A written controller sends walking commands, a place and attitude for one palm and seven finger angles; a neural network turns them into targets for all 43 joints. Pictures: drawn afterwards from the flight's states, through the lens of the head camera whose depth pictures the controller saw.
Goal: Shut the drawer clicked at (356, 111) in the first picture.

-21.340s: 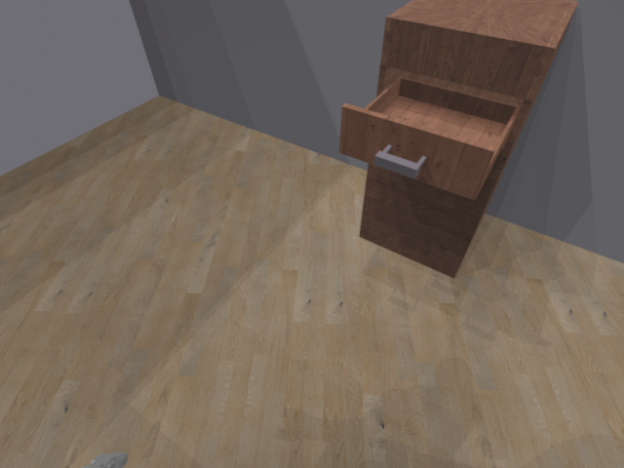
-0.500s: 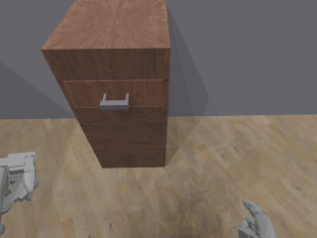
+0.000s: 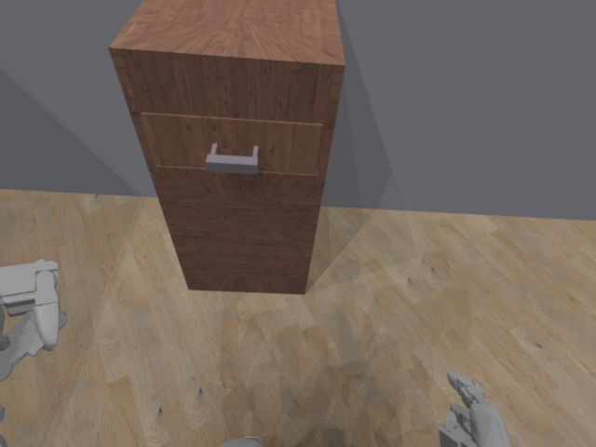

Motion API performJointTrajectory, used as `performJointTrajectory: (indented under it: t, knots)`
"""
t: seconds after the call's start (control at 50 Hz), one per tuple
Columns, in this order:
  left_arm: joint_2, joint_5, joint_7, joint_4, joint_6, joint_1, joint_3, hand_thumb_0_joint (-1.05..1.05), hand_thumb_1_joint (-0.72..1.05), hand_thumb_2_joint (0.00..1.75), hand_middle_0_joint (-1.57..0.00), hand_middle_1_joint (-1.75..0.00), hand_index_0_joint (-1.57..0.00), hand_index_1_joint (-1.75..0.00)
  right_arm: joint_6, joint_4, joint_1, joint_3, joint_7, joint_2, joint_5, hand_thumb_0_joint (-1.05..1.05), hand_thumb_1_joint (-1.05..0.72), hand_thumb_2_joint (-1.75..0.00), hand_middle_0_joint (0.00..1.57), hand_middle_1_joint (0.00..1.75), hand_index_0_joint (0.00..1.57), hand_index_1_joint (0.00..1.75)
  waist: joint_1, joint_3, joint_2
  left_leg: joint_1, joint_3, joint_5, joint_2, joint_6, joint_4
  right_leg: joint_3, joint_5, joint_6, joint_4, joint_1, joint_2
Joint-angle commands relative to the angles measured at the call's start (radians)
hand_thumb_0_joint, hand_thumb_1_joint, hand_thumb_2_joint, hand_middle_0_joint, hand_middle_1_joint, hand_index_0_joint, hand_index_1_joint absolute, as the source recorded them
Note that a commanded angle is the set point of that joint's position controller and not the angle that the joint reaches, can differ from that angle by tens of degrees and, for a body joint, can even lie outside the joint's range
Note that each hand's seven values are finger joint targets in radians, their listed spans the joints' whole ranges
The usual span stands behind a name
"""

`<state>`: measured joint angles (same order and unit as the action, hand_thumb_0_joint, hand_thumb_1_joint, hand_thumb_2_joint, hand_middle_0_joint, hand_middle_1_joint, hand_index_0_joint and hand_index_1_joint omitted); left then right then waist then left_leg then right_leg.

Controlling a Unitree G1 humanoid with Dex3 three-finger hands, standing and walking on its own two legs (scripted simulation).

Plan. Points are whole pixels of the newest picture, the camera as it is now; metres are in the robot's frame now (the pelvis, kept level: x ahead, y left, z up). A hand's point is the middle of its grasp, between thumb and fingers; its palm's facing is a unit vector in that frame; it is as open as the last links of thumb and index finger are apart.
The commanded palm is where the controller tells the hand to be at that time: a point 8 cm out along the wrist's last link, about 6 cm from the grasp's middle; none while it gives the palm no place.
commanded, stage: step back with the hand held close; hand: left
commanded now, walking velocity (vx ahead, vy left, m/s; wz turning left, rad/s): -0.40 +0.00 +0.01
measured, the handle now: (233, 156) +0.69 +0.18 -0.07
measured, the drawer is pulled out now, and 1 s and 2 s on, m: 0.00 0.00 0.00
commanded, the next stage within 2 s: stop stepping back and stand still in 0.32 s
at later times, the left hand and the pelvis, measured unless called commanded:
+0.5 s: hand out of the picture +0.07 +0.18 +0.20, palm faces +0.14 -0.78 -0.61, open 3.2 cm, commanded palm +0.02 +0.24 +0.19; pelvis -0.12 -0.03 +0.00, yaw -3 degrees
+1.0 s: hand out of the picture +0.01 +0.26 +0.20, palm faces +0.36 -0.84 -0.40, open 3.2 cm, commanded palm -0.06 +0.30 +0.19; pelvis -0.20 +0.02 +0.01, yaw -3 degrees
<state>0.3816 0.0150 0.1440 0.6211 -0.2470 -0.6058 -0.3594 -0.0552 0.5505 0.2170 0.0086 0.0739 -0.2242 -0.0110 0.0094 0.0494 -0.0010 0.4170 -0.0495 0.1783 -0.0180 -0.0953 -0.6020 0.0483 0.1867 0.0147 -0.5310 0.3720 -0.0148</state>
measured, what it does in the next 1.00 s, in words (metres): walks backwards: right foot, then left foot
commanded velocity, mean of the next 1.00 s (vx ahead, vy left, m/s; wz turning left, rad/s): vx -0.02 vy -0.02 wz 0.00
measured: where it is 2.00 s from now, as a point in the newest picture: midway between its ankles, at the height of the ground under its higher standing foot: outside the picture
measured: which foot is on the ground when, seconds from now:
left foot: down 0.00-0.42, up 0.44-0.54, down 0.56-1.00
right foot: up 0.00-0.28, down 0.30-0.86, up 0.88-1.00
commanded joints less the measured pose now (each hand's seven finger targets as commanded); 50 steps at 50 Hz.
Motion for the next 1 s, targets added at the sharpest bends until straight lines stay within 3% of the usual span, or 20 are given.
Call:
performJointTrajectory:
  t: [0.0,0.12,0.22,0.26,0.34,0.4,0.44,0.48,0.54,0.58,0.62,0.7,0.76,0.8,0.82,0.84,0.86,0.9,0.94,0.98]
  knots:
    - [0.186,-0.019,0.028,0.234,-0.078,0.008,-0.176,0.0,0.9,0.9,-1.4,-1.6,-1.4,-1.6,-0.075,-0.163,-0.11,-0.069,0.02,-0.135,-0.005,0.0,-0.9,-0.9,0.2,0.3,0.2,0.3,-0.012,-0.138,0.246,0.361,0.384,0.538,0.286,-0.049,0.483,-0.07,0.058,0.004,-0.298,-0.408,-0.061]
    - [0.153,0.021,0.007,0.181,-0.089,-0.067,-0.152,0.0,0.9,0.9,-1.4,-1.6,-1.4,-1.6,-0.103,-0.106,-0.076,-0.075,0.003,-0.125,-0.022,0.0,-0.9,-0.9,0.2,0.3,0.2,0.3,-0.005,-0.118,0.136,0.037,0.362,0.228,0.267,-0.047,0.421,-0.082,0.287,-0.018,-0.129,-0.176,-0.07]
    - [0.192,0.046,-0.01,0.232,-0.115,-0.023,-0.134,0.0,0.9,0.9,-1.4,-1.6,-1.4,-1.6,-0.109,-0.028,-0.052,-0.076,-0.026,-0.117,-0.031,0.0,-0.9,-0.9,0.2,0.3,0.2,0.3,-0.027,-0.368,0.16,-0.609,0.232,-0.77,0.236,0.032,0.189,-0.083,0.195,-0.016,0.147,-0.004,-0.048]
    - [0.209,0.046,-0.02,0.274,-0.119,-0.029,-0.147,0.0,0.9,0.9,-1.4,-1.6,-1.4,-1.6,-0.098,-0.048,-0.06,-0.072,-0.044,-0.11,-0.028,0.0,-0.9,-0.9,0.2,0.3,0.2,0.3,-0.026,-0.448,0.187,-0.743,0.185,-0.922,0.218,0.019,0.135,-0.074,0.138,0.006,0.133,0.017,-0.057]
    - [0.311,0.084,-0.023,0.366,-0.108,-0.123,-0.293,0.0,0.9,0.9,-1.4,-1.6,-1.4,-1.6,-0.081,-0.131,-0.117,-0.069,-0.058,-0.114,-0.012,0.0,-0.9,-0.9,0.2,0.3,0.2,0.3,-0.067,-0.522,0.143,-0.567,0.166,-0.71,0.229,0.01,0.142,-0.062,0.083,0.011,0.141,-0.151,-0.032]
    - [0.327,0.119,-0.029,0.319,-0.109,-0.199,-0.356,0.0,0.9,0.9,-1.4,-1.6,-1.4,-1.6,-0.03,-0.199,-0.171,-0.045,-0.044,-0.089,0.049,0.0,-0.9,-0.9,0.2,0.3,0.2,0.3,-0.045,-0.351,-0.255,-0.27,-0.006,-0.041,0.038,0.082,-0.075,-0.146,-0.498,0.037,0.253,-0.127,0.194]
    - [0.27,0.122,-0.018,0.225,-0.077,-0.259,-0.346,0.0,0.9,0.9,-1.4,-1.6,-1.4,-1.6,-0.015,-0.178,-0.18,-0.061,-0.035,-0.084,0.062,0.0,-0.9,-0.9,0.2,0.3,0.2,0.3,-0.033,-0.23,-0.223,-0.084,0.043,0.114,0.019,0.082,-0.29,-0.18,-0.403,-0.028,0.189,-0.057,0.252]
    - [0.228,0.106,-0.014,0.15,-0.028,-0.19,-0.29,0.0,0.9,0.9,-1.4,-1.6,-1.4,-1.6,-0.006,-0.149,-0.182,-0.044,-0.016,-0.055,0.044,0.0,-0.9,-0.9,0.2,0.3,0.2,0.3,0.005,-0.147,-0.032,-0.059,0.04,0.058,0.062,0.079,-0.132,-0.176,-0.348,-0.085,0.163,-0.084,0.244]
    - [0.129,0.08,-0.001,0.018,0.006,-0.056,-0.143,0.0,0.9,0.9,-1.4,-1.6,-1.4,-1.6,-0.049,-0.097,-0.124,-0.042,0.012,-0.107,0.046,0.0,-0.9,-0.9,0.2,0.3,0.2,0.3,0.028,-0.052,0.073,-0.271,0.042,-0.075,0.074,0.042,0.131,-0.096,-0.26,0.019,0.074,0.016,0.131]
    - [0.139,0.047,0.012,-0.043,0.009,0.031,-0.099,0.0,0.9,0.9,-1.4,-1.6,-1.4,-1.6,-0.063,-0.077,-0.079,-0.043,0.019,-0.128,0.041,0.0,-0.9,-0.9,0.2,0.3,0.2,0.3,0.004,-0.079,0.006,-0.284,0.137,-0.21,0.129,-0.008,0.127,-0.087,-0.26,0.081,0.051,-0.006,0.073]
    - [0.133,0.036,0.008,0.02,0.004,0.091,-0.054,0.0,0.9,0.9,-1.4,-1.6,-1.4,-1.6,-0.055,-0.088,-0.089,-0.044,0.022,-0.125,0.037,0.0,-0.9,-0.9,0.2,0.3,0.2,0.3,0.0,-0.102,-0.041,-0.228,0.194,-0.082,0.141,-0.013,0.162,-0.094,-0.072,0.065,0.098,-0.065,0.07]
    - [0.161,0.018,0.01,0.196,-0.017,0.157,-0.04,0.0,0.9,0.9,-1.4,-1.6,-1.4,-1.6,-0.073,-0.109,-0.129,-0.053,0.018,-0.122,0.021,0.0,-0.9,-0.9,0.2,0.3,0.2,0.3,0.011,0.001,-0.097,-0.199,0.099,0.131,0.038,0.062,0.008,-0.225,0.471,-0.079,0.338,0.065,0.159]
    - [0.204,0.016,0.025,0.261,-0.023,0.144,-0.095,0.0,0.9,0.9,-1.4,-1.6,-1.4,-1.6,-0.075,-0.086,-0.114,-0.058,0.016,-0.118,0.012,0.0,-0.9,-0.9,0.2,0.3,0.2,0.3,0.015,0.048,-0.075,-0.193,0.088,0.128,0.052,0.082,-0.196,-0.255,0.508,-0.186,0.344,0.176,0.267]
    - [0.204,0.014,0.033,0.259,-0.023,0.128,-0.121,0.0,0.9,0.9,-1.4,-1.6,-1.4,-1.6,-0.076,-0.081,-0.088,-0.049,0.021,-0.11,0.013,0.0,-0.9,-0.9,0.2,0.3,0.2,0.3,0.028,0.047,0.069,-0.239,0.114,0.195,0.085,0.074,-0.054,-0.139,0.491,-0.158,0.166,0.198,0.191]
    - [0.182,0.016,0.032,0.261,-0.021,0.124,-0.121,0.0,0.9,0.9,-1.4,-1.6,-1.4,-1.6,-0.081,-0.086,-0.086,-0.043,0.026,-0.118,0.009,0.0,-0.9,-0.9,0.2,0.3,0.2,0.3,0.03,0.047,0.261,-0.236,0.246,0.358,0.135,0.054,0.176,-0.059,0.467,-0.11,-0.04,0.198,0.069]
    - [0.161,0.015,0.03,0.251,-0.019,0.12,-0.112,0.0,0.9,0.9,-1.4,-1.6,-1.4,-1.6,-0.097,-0.1,-0.076,-0.043,0.027,-0.124,0.006,0.0,-0.9,-0.9,0.2,0.3,0.2,0.3,0.023,0.033,0.482,-0.196,0.532,0.621,0.249,0.048,0.462,0.03,0.464,-0.053,-0.308,0.169,-0.06]
    - [0.193,0.009,0.033,0.248,-0.021,0.128,-0.138,0.0,0.9,0.9,-1.4,-1.6,-1.4,-1.6,-0.113,-0.11,-0.083,-0.025,0.021,-0.093,0.003,0.0,-0.9,-0.9,0.2,0.3,0.2,0.3,0.013,0.013,0.472,-0.089,0.623,0.77,0.299,0.068,0.579,-0.018,0.418,-0.055,-0.475,0.083,-0.084]
    - [0.199,0.022,0.024,0.177,-0.008,0.115,-0.165,0.0,0.9,0.9,-1.4,-1.6,-1.4,-1.6,-0.114,-0.097,-0.079,-0.028,0.013,-0.08,-0.009,0.0,-0.9,-0.9,0.2,0.3,0.2,0.3,-0.013,-0.02,0.28,0.014,0.489,0.676,0.26,0.157,0.589,-0.003,0.345,-0.057,-0.519,-0.041,-0.079]
    - [0.153,0.04,0.015,0.144,0.002,0.01,-0.131,0.0,0.9,0.9,-1.4,-1.6,-1.4,-1.6,-0.116,-0.109,-0.071,-0.044,0.003,-0.081,-0.002,0.0,-0.9,-0.9,0.2,0.3,0.2,0.3,-0.023,-0.113,0.128,-0.088,0.315,0.478,0.216,0.162,0.538,0.04,0.301,-0.049,-0.417,-0.094,-0.08]
    - [0.117,0.046,0.006,0.15,0.02,-0.091,-0.095,0.0,0.9,0.9,-1.4,-1.6,-1.4,-1.6,-0.103,-0.117,-0.067,-0.045,-0.003,-0.084,-0.001,0.0,-0.9,-0.9,0.2,0.3,0.2,0.3,-0.021,-0.147,0.126,-0.082,0.196,0.393,0.182,0.16,0.528,0.097,0.302,-0.05,-0.267,-0.195,-0.092]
